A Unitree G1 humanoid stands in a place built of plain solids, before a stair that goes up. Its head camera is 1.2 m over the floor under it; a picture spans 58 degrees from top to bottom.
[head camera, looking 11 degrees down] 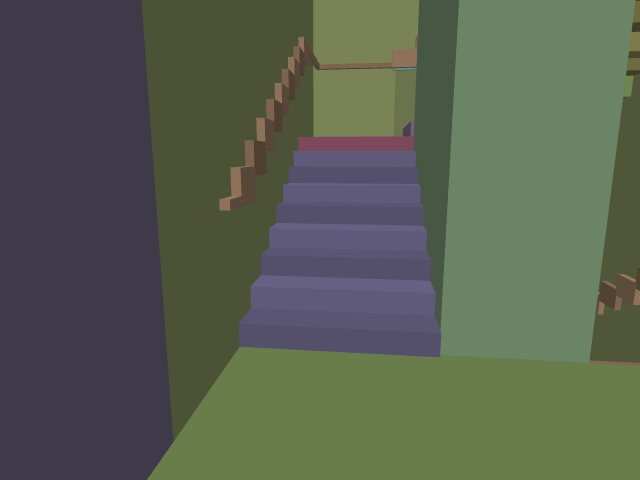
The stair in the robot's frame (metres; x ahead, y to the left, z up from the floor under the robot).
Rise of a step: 0.16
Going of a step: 0.29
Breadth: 1.25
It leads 7 degrees to the right of straight ahead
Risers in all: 9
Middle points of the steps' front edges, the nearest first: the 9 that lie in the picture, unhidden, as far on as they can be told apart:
2.52 -0.11 0.16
2.80 -0.14 0.31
3.09 -0.17 0.47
3.38 -0.21 0.63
3.66 -0.24 0.78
3.95 -0.28 0.94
4.24 -0.31 1.09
4.52 -0.35 1.25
4.81 -0.38 1.41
